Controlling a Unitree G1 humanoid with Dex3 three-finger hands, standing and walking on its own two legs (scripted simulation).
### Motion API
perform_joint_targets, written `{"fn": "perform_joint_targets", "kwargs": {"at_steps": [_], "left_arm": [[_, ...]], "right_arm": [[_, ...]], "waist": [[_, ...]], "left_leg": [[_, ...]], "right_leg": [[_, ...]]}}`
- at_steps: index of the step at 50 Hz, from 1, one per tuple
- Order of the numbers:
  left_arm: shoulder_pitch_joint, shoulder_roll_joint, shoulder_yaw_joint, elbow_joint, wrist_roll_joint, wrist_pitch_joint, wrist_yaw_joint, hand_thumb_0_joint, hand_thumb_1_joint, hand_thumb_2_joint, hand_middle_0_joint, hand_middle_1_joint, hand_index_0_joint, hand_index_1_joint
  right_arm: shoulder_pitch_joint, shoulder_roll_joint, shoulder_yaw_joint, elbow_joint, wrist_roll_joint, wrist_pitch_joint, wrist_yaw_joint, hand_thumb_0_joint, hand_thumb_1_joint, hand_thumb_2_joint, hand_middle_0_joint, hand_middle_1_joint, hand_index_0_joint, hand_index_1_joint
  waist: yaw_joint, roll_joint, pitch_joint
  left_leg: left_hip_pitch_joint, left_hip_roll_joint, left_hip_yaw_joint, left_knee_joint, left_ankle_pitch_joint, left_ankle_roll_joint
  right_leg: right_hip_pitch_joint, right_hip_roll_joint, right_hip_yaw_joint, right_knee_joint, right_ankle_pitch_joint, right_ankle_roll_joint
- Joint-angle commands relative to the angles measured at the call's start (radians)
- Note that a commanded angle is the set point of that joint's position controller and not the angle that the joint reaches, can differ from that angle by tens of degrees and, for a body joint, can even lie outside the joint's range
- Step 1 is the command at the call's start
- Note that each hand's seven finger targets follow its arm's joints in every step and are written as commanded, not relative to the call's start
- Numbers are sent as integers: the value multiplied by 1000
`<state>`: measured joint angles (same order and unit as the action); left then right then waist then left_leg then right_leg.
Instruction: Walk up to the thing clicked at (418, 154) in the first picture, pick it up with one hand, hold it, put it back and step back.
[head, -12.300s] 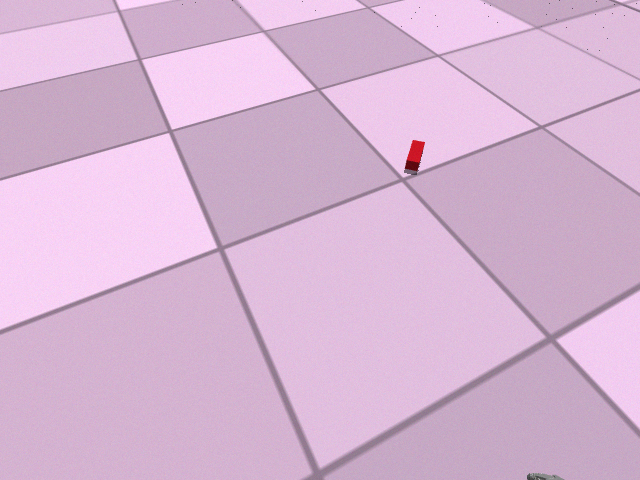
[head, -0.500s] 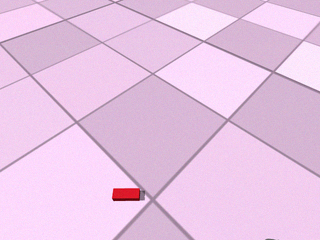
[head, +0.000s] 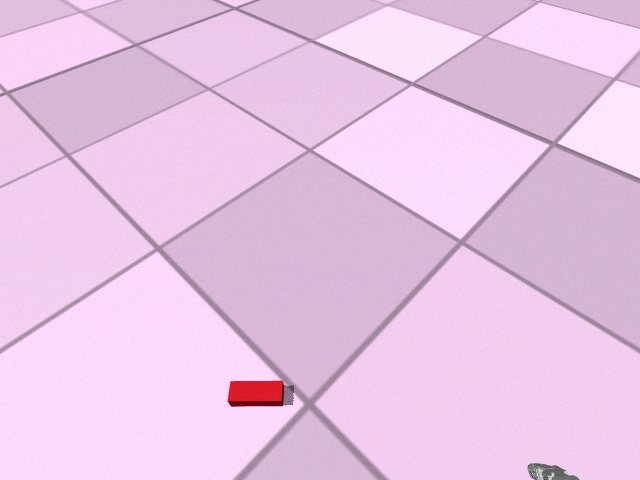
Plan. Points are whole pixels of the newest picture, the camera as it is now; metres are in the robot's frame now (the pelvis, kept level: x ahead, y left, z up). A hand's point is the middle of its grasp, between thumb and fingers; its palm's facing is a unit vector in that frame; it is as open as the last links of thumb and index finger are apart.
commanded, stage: walk up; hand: left
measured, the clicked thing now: (256, 393) +0.44 +0.23 -0.76
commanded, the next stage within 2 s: stand in 0.10 s
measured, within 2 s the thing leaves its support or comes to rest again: neither
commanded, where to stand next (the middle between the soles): +0.03 -0.01 m, yaw +0 degrees
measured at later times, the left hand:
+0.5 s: hand out of the picture +0.08 +0.26 -0.16, palm faces -0.03 -0.94 -0.34, open 7.4 cm
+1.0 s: hand out of the picture +0.08 +0.26 -0.16, palm faces -0.02 -0.94 -0.34, open 7.4 cm
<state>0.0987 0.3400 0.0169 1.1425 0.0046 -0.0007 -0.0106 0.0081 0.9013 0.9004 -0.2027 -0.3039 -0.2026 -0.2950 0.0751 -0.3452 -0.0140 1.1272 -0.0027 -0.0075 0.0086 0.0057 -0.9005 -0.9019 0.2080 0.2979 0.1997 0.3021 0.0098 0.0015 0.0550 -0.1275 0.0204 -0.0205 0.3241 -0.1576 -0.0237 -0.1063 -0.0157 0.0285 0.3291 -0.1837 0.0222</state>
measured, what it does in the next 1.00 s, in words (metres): stands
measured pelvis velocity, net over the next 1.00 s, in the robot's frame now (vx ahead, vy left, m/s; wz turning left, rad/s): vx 0.01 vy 0.00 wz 0.00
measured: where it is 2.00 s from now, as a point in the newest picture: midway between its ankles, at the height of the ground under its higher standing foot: outside the picture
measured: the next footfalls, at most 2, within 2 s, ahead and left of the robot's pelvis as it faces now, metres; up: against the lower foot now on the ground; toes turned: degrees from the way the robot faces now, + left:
none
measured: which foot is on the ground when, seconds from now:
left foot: down 0.00-1.00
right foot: down 0.00-1.00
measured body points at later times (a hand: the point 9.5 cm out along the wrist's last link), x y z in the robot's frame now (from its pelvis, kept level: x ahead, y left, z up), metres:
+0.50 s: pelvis +0.01 +0.00 +0.00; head +0.03 +0.00 +0.45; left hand +0.08 +0.30 -0.13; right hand +0.08 -0.30 -0.14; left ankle +0.01 +0.14 -0.75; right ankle +0.00 -0.13 -0.75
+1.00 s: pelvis +0.01 +0.00 +0.00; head +0.03 +0.00 +0.45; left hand +0.08 +0.31 -0.13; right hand +0.10 -0.30 -0.13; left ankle +0.01 +0.14 -0.75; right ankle +0.00 -0.13 -0.75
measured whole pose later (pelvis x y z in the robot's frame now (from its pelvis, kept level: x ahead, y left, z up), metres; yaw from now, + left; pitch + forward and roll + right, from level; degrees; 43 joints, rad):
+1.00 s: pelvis +0.01 +0.00 +0.00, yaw +0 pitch -2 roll +0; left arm 0.13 0.35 0.00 1.11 0.01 -0.01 -0.01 0.01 0.90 0.90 -0.20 -0.30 -0.20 -0.30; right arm 0.10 -0.35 0.00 1.11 -0.01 -0.01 0.01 0.01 -0.90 -0.90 0.21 0.30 0.20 0.30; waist 0.01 0.00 0.06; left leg -0.12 0.02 -0.02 0.34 -0.18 -0.02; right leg -0.09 -0.02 0.03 0.33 -0.20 0.02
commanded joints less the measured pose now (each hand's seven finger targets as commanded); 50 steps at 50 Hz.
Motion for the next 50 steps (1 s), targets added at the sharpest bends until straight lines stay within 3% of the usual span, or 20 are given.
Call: {"fn": "perform_joint_targets", "kwargs": {"at_steps": [1, 4, 6, 9, 15, 22, 27, 39, 43, 50], "left_arm": [[-37, 215, 38, -57, 1, -19, 15, 0, 900, 900, -200, -300, -200, -300], [-36, 215, 38, -56, 2, -19, 16, 0, 900, 900, -200, -300, -200, -300], [-29, 230, 36, -60, 11, -28, 17, 0, 900, 900, -200, -300, -200, -300], [-35, 234, 37, -67, 9, -32, 17, 0, 900, 900, -200, -300, -200, -300], [-30, 228, 32, -76, 5, -32, 16, 0, 900, 900, -200, -300, -200, -300], [-12, 228, 29, -77, 4, -30, 17, 0, 900, 900, -200, -300, -200, -300], [-14, 230, 27, -83, 4, -31, 19, 0, 900, 900, -200, -300, -200, -300], [-7, 229, 23, -83, 5, -29, 20, 0, 900, 900, -200, -300, -200, -300], [-5, 236, 26, -85, 4, -31, 21, 0, 900, 900, -200, -300, -200, -300], [4, 234, 25, -86, 8, -29, 19, 0, 900, 900, -200, -300, -200, -300]], "right_arm": [[-37, -212, -38, -57, 0, -22, -12, 0, -900, -900, 200, 300, 200, 300], [-43, -209, -38, -62, 0, -20, -11, 0, -900, -900, 200, 300, 200, 300], [-27, -212, -34, -57, -8, -15, -11, 0, -900, -900, 200, 300, 200, 300], [-16, -212, -32, -60, -8, -17, -9, 0, -900, -900, 200, 300, 200, 300], [-16, -221, -31, -62, -6, -23, -11, 0, -900, -900, 200, 300, 200, 300], [-4, -223, -28, -62, -5, -23, -11, 0, -900, -900, 200, 300, 200, 300], [1, -225, -28, -63, -6, -23, -14, 0, -900, -900, 200, 300, 200, 300], [-2, -226, -28, -66, -4, -18, -13, 0, -900, -900, 200, 300, 200, 300], [-7, -223, -28, -71, -4, -20, -12, 0, -900, -900, 200, 300, 200, 300], [-13, -228, -30, -75, -5, -21, -14, 0, -900, -900, 200, 300, 200, 300]], "waist": [[-10, 2, -86], [-9, -1, -78], [-10, -14, -59], [-15, -7, -55], [-8, 2, -96], [-7, -2, -85], [-10, 4, -109], [-9, 3, -64], [-10, 4, -84], [-6, 9, -95]], "left_leg": [[40, 101, -65, -41, 123, 43], [43, 99, -64, -39, 116, 43], [23, 99, -71, -37, 27, 39], [6, 98, -71, -43, 11, 40], [31, 108, -72, -25, 139, 40], [31, 106, -71, -31, 120, 40], [50, 113, -66, -13, 196, 43], [26, 102, -68, -28, 127, 40], [49, 107, -68, -23, 170, 42], [51, 109, -68, -22, 151, 46]], "right_leg": [[-5, -100, 66, -51, 152, -35], [-14, -99, 67, -55, 145, -34], [-30, -107, 81, -78, 47, -33], [-27, -109, 87, -82, 46, -34], [12, -109, 72, -48, 149, -39], [0, -105, 66, -49, 130, -36], [24, -113, 64, -30, 212, -38], [-2, -107, 64, -54, 152, -33], [6, -109, 64, -43, 183, -34], [8, -110, 62, -43, 165, -37]]}}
